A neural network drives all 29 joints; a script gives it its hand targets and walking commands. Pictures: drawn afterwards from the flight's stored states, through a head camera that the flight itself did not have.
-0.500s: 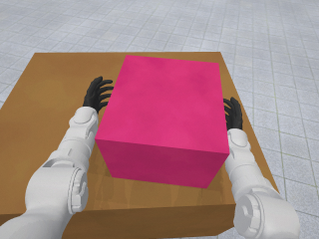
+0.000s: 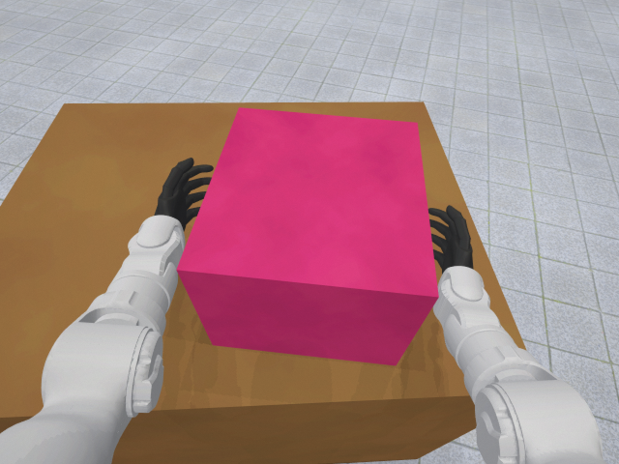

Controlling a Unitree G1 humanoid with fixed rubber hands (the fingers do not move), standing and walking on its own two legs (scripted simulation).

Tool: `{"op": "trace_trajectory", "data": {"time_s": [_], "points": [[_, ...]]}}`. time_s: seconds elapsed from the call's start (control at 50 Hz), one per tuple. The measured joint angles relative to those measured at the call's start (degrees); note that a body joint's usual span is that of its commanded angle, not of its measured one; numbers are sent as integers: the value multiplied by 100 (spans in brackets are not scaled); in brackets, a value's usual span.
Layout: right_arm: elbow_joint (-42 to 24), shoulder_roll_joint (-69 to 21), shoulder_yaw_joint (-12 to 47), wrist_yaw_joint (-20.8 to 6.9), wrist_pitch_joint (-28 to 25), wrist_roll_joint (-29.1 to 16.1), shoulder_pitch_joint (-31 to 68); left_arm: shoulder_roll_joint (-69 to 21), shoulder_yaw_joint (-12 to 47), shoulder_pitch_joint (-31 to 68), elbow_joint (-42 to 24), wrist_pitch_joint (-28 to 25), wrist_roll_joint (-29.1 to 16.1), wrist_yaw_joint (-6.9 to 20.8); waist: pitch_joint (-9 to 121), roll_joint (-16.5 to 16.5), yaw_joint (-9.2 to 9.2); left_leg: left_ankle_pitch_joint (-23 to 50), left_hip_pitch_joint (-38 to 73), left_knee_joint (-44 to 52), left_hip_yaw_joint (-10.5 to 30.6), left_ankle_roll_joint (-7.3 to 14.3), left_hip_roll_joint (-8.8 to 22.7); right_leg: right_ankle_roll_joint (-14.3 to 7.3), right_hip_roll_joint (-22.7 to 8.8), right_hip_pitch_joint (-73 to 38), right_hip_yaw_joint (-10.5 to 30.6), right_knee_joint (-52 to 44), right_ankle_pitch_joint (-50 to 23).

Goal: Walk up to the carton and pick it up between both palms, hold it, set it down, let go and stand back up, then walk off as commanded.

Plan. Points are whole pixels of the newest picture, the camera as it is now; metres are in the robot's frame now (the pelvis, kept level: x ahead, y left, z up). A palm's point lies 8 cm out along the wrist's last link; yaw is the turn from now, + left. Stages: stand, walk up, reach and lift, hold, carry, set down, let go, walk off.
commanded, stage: set down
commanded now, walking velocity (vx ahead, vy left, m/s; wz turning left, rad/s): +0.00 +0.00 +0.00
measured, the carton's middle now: (315, 233) +0.44 +0.00 +0.03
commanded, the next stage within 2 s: none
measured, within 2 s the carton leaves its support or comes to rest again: neither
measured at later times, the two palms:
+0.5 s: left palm (151, 258) +0.38 +0.22 +0.06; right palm (482, 298) +0.33 -0.21 +0.04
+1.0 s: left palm (134, 300) +0.33 +0.23 +0.05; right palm (494, 347) +0.27 -0.21 +0.03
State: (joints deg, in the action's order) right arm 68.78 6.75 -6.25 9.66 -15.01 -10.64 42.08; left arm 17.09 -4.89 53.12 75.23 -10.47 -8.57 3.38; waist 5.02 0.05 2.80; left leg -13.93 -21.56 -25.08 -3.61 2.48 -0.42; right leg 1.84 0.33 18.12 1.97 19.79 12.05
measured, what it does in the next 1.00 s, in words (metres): stands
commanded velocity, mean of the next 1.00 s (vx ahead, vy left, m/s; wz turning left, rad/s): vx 0.00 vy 0.00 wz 0.00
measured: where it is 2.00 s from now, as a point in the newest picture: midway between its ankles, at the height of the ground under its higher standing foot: outside the picture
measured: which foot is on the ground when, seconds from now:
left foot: down 0.00-1.00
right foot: down 0.00-1.00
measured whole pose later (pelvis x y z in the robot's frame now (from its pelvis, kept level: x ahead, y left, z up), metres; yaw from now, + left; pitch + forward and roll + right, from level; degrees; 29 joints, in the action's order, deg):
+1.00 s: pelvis -0.04 +0.00 +0.00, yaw +0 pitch +6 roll -2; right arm 36.8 10.1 1.6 11.5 -7.6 -18.5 15.5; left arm 20.0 -2.8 27.6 48.0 -2.6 -14.1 7.9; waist 4.7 0.0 2.8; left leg -11.7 -20.6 -26.2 -3.6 2.5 -0.3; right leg 1.8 0.5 17.1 2.0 20.9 9.7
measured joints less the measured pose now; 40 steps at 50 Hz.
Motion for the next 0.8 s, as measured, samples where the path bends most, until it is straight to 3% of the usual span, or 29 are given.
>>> {"op": "trace_trajectory", "data": {"time_s": [0.3,0.5,0.8], "points": [[-67,215,359,47,-255,-520,-612,0,39,-399,1,0,-237,83,164,0,0,7,1,-112,0,0,14,0,12,-1,-1,108,-17],[-431,331,613,50,-2,-800,-765,122,133,-737,-45,-2,-381,163,130,0,0,105,-1,-112,0,0,15,0,13,0,-1,108,-120],[-1760,331,747,126,454,-817,-1669,271,211,-1559,-1235,171,-549,361,190,0,0,181,-1,-112,0,0,15,0,13,0,-1,108,-196]]}}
